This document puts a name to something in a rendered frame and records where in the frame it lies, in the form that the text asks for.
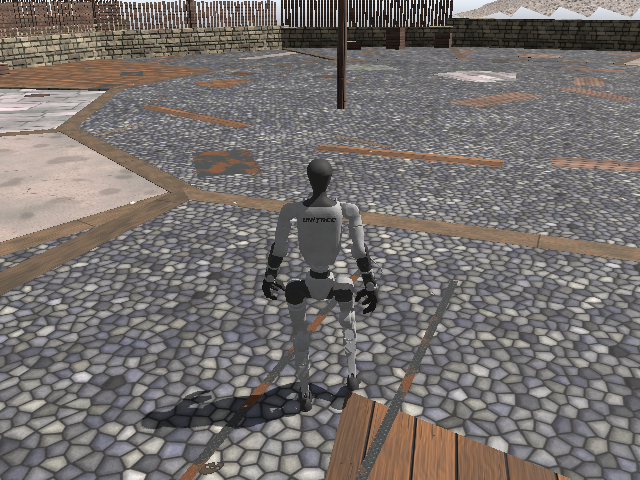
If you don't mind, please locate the left robot hand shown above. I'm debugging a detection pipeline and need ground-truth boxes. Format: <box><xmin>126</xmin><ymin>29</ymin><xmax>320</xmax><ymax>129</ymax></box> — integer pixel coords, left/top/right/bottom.
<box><xmin>262</xmin><ymin>279</ymin><xmax>285</xmax><ymax>300</ymax></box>

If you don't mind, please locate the robot left upper arm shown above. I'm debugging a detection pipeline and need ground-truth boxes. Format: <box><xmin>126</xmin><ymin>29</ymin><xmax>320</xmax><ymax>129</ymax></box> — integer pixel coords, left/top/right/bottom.
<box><xmin>272</xmin><ymin>202</ymin><xmax>299</xmax><ymax>257</ymax></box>

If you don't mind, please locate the right robot hand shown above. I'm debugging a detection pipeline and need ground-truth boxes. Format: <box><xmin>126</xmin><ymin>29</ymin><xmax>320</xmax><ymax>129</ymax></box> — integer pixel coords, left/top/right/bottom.
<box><xmin>355</xmin><ymin>287</ymin><xmax>379</xmax><ymax>314</ymax></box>

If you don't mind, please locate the robot right upper arm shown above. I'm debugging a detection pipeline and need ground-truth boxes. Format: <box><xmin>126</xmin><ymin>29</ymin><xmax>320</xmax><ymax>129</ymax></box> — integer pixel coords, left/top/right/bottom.
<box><xmin>340</xmin><ymin>202</ymin><xmax>367</xmax><ymax>259</ymax></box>

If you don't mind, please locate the robot left thigh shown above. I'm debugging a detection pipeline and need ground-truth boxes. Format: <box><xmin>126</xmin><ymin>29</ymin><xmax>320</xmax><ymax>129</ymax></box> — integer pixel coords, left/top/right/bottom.
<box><xmin>285</xmin><ymin>279</ymin><xmax>310</xmax><ymax>352</ymax></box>

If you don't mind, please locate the robot left forearm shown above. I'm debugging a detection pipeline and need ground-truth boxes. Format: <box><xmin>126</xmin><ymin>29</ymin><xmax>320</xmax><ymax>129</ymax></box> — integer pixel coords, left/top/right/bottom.
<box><xmin>264</xmin><ymin>242</ymin><xmax>283</xmax><ymax>282</ymax></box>

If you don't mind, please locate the robot right shin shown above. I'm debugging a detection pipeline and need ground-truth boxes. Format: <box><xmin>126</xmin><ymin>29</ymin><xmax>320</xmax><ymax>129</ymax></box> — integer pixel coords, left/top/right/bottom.
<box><xmin>342</xmin><ymin>311</ymin><xmax>357</xmax><ymax>378</ymax></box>

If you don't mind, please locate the robot right forearm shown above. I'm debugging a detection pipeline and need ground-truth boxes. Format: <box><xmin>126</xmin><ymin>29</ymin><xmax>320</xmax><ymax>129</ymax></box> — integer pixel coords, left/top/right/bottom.
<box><xmin>356</xmin><ymin>243</ymin><xmax>377</xmax><ymax>291</ymax></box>

